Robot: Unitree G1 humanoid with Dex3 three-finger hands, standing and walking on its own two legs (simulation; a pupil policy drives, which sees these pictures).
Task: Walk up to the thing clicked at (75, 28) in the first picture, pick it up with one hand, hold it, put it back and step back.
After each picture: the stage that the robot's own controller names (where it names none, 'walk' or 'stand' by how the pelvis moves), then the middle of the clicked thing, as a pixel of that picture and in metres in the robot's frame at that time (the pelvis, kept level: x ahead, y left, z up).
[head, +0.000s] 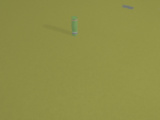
stand; (74, 26) +1.57 +0.12 -0.65
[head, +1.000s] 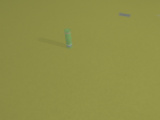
walk; (68, 38) +1.43 +0.27 -0.64
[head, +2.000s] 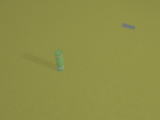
walk; (59, 61) +0.95 +0.28 -0.64
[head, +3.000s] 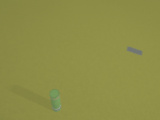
walk; (55, 101) +0.57 +0.20 -0.63
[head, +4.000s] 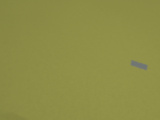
stand; out of the picture +0.35 +0.20 -0.64
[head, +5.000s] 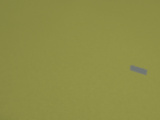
stand; out of the picture +0.32 +0.20 -0.65
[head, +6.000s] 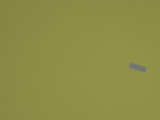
stand; out of the picture +0.32 +0.20 -0.66
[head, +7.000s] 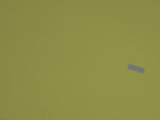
stand; out of the picture +0.33 +0.21 -0.66
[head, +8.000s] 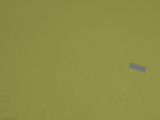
stand; out of the picture +0.33 +0.20 -0.66
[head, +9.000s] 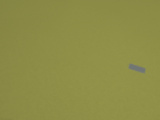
stand; out of the picture +0.32 +0.20 -0.66
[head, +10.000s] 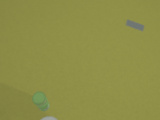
go down; (41, 102) +0.36 +0.21 -0.52
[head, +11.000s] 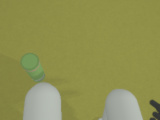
go down; (34, 69) +0.41 +0.24 -0.29
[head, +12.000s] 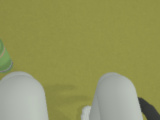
close in; out of the picture +0.38 +0.28 -0.19
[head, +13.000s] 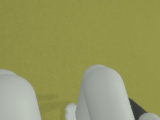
close; out of the picture +0.36 +0.30 -0.15
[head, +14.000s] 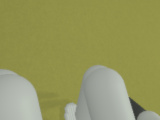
lift; out of the picture +0.35 +0.30 -0.15
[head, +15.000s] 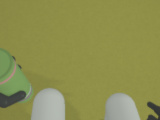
lift; (12, 82) +0.30 +0.23 +0.01
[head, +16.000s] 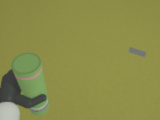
hold; (34, 89) +0.31 +0.17 +0.03
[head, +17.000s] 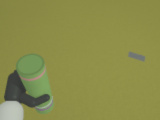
hold; (38, 88) +0.31 +0.16 +0.03
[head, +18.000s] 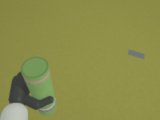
crouch; (42, 90) +0.31 +0.15 +0.02
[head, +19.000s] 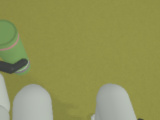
crouch; (13, 53) +0.41 +0.22 -0.06
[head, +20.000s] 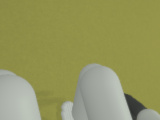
lower; out of the picture +0.38 +0.31 -0.15
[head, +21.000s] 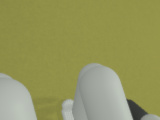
lower; out of the picture +0.38 +0.31 -0.16
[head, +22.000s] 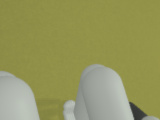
lower; out of the picture +0.37 +0.30 -0.15
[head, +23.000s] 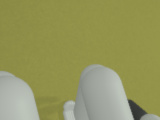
lower; out of the picture +0.36 +0.30 -0.15
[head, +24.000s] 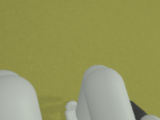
open; out of the picture +0.36 +0.28 -0.16
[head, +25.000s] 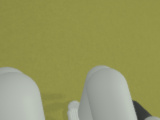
stand; out of the picture +0.35 +0.28 -0.16
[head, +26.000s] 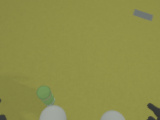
walk; (47, 97) +0.37 +0.20 -0.45
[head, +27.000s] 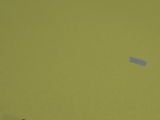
stand; out of the picture +0.34 +0.18 -0.59
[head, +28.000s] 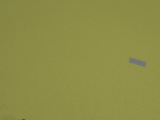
stand; out of the picture +0.33 +0.18 -0.60
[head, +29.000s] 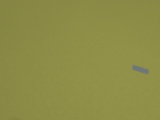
stand; out of the picture +0.36 +0.17 -0.65
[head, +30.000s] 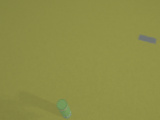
walk; (64, 109) +0.41 +0.20 -0.63
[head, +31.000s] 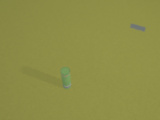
walk; (66, 78) +0.68 +0.13 -0.62
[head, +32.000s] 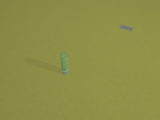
stand; (64, 64) +0.96 +0.20 -0.63
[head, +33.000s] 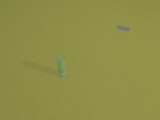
stand; (61, 67) +0.93 +0.21 -0.65
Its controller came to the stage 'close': yes
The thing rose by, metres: 0.66
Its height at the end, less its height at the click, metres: +0.00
